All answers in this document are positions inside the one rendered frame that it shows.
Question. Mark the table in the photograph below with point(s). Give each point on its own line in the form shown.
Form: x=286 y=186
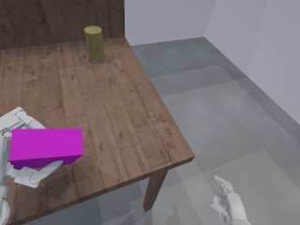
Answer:
x=128 y=134

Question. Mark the sponge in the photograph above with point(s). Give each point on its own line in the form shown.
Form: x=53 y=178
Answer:
x=38 y=147

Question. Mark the robot left hand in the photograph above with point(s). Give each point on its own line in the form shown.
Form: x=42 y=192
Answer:
x=18 y=119

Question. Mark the robot right hand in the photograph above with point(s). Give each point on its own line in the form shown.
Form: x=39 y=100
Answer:
x=227 y=208

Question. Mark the left robot forearm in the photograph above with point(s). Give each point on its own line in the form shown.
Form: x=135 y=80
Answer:
x=5 y=207

